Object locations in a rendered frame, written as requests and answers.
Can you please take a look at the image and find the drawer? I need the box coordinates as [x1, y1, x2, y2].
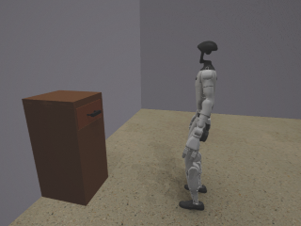
[76, 99, 103, 129]

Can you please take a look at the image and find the cabinet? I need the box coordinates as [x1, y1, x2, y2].
[22, 90, 108, 206]

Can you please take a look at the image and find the robot left foot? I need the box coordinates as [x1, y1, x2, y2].
[179, 200, 205, 211]

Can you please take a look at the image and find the robot right hand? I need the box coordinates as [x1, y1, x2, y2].
[188, 115, 197, 130]

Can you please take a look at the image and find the left robot upper arm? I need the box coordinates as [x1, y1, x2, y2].
[200, 70, 214, 108]

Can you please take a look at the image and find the robot left forearm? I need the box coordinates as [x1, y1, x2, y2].
[192, 100, 213, 138]

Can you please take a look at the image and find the right robot shin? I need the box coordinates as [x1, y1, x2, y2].
[194, 160, 202, 188]

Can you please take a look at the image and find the handle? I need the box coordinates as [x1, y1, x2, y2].
[87, 110, 102, 117]

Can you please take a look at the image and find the robot left hand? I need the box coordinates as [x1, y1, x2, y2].
[182, 136, 200, 162]

